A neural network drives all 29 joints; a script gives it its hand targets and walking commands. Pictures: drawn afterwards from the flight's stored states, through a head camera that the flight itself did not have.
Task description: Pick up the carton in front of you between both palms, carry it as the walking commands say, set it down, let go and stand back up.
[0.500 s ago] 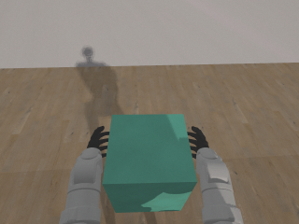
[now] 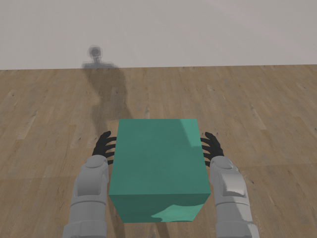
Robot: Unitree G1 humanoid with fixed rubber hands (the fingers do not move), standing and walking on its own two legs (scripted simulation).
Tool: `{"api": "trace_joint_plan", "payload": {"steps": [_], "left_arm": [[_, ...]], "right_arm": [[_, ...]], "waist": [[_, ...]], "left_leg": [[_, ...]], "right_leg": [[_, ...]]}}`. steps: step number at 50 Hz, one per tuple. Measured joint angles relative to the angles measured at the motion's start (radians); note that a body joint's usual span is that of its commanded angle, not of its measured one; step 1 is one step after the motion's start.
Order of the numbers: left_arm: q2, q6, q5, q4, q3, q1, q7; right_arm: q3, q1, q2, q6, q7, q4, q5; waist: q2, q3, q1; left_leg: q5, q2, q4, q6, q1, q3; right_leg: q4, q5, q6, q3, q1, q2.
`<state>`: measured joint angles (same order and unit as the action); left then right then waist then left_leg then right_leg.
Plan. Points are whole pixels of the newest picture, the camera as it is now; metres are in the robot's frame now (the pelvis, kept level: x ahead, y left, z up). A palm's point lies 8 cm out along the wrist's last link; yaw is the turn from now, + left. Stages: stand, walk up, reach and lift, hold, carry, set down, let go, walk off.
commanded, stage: hold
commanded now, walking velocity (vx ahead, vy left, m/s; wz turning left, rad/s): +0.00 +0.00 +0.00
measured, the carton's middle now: (157, 173) +0.29 +0.00 -0.04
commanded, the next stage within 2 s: set down in 0.62 s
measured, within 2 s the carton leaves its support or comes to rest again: neither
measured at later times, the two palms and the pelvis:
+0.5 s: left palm (94, 175) +0.25 +0.15 +0.05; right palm (216, 164) +0.27 -0.15 +0.05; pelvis -0.03 -0.02 +0.00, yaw +5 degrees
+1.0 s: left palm (106, 164) +0.30 +0.14 +0.01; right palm (214, 157) +0.32 -0.16 +0.01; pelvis -0.03 -0.04 -0.01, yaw +6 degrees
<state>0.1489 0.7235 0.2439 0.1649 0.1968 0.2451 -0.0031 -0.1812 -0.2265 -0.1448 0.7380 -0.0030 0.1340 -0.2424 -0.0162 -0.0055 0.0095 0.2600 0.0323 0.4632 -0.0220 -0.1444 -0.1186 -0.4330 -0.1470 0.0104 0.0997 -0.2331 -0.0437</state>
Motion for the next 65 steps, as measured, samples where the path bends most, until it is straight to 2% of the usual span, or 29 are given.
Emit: {"api": "trace_joint_plan", "payload": {"steps": [3, 6, 11, 34, 39, 46, 52, 56, 60, 63, 65], "left_arm": [[-0.001, -0.009, 0.008, 0.009, -0.011, -0.002, 0.007], [0.000, -0.014, 0.010, 0.019, -0.008, 0.001, 0.008], [0.001, -0.017, 0.011, 0.033, 0.020, 0.007, 0.008], [0.025, -0.031, 0.073, 0.155, 0.108, 0.095, 0.039], [0.040, -0.059, 0.105, 0.206, 0.176, 0.145, 0.052], [0.055, -0.153, 0.179, 0.329, 0.307, 0.268, 0.071], [0.069, -0.294, 0.217, 0.374, 0.344, 0.310, 0.062], [0.066, -0.420, 0.175, 0.371, 0.310, 0.301, 0.032], [0.050, -0.534, 0.085, 0.362, 0.257, 0.293, -0.011], [0.030, -0.587, 0.005, 0.346, 0.210, 0.290, -0.044], [0.017, -0.606, -0.036, 0.340, 0.187, 0.295, -0.055]], "right_arm": [[0.004, 0.017, 0.003, -0.003, 0.000, -0.013, -0.003], [0.001, 0.015, 0.003, -0.006, 0.000, -0.005, -0.004], [-0.007, -0.019, -0.004, -0.011, 0.006, 0.040, -0.017], [-0.093, -0.101, -0.025, -0.003, 0.032, 0.135, -0.077], [-0.160, -0.159, -0.044, -0.030, 0.040, 0.193, -0.099], [-0.297, -0.284, -0.064, -0.127, 0.062, 0.318, -0.168], [-0.319, -0.319, -0.043, -0.271, 0.086, 0.371, -0.197], [-0.288, -0.314, -0.017, -0.405, 0.080, 0.381, -0.165], [-0.242, -0.321, 0.021, -0.523, 0.061, 0.392, -0.091], [-0.206, -0.333, 0.045, -0.580, 0.043, 0.392, -0.031], [-0.191, -0.338, 0.055, -0.600, 0.035, 0.386, -0.005]], "waist": [[0.001, 0.046, -0.003], [0.007, 0.068, -0.007], [0.003, 0.082, -0.021], [-0.012, 0.078, -0.006], [-0.016, 0.082, -0.006], [-0.021, 0.116, 0.013], [-0.022, 0.137, 0.022], [-0.015, 0.149, 0.018], [-0.015, 0.138, 0.018], [-0.020, 0.095, 0.018], [-0.023, 0.048, 0.021]], "left_leg": [[0.001, -0.018, -0.057, -0.001, 0.066, 0.032], [-0.023, -0.034, -0.085, -0.001, 0.096, 0.060], [-0.036, -0.035, -0.089, 0.004, 0.117, 0.080], [-0.042, -0.015, -0.052, 0.023, 0.124, 0.130], [-0.025, -0.020, -0.026, 0.020, 0.113, 0.154], [0.015, -0.023, 0.064, 0.025, 0.026, 0.169], [0.035, -0.032, 0.154, 0.033, -0.172, 0.154], [0.047, -0.040, 0.231, 0.030, -0.367, 0.134], [0.067, -0.045, 0.338, 0.027, -0.595, 0.124], [0.058, -0.057, 0.430, 0.032, -0.767, 0.139], [0.104, -0.062, 0.502, 0.031, -0.875, 0.143]], "right_leg": [[0.048, -0.006, -0.021, -0.046, 0.071, 0.010], [0.071, 0.000, -0.026, -0.089, 0.113, 0.015], [0.079, 0.007, -0.025, -0.072, 0.143, 0.014], [0.046, 0.004, 0.010, -0.037, 0.164, 0.040], [0.028, -0.009, 0.016, -0.036, 0.156, 0.047], [-0.055, -0.045, 0.019, -0.038, 0.072, 0.052], [-0.158, -0.068, 0.014, -0.055, -0.137, 0.043], [-0.241, -0.076, 0.009, -0.075, -0.342, 0.036], [-0.343, -0.090, 0.003, -0.086, -0.571, 0.031], [-0.433, -0.112, -0.002, -0.094, -0.743, 0.033], [-0.495, -0.129, -0.005, -0.098, -0.851, 0.033]]}}
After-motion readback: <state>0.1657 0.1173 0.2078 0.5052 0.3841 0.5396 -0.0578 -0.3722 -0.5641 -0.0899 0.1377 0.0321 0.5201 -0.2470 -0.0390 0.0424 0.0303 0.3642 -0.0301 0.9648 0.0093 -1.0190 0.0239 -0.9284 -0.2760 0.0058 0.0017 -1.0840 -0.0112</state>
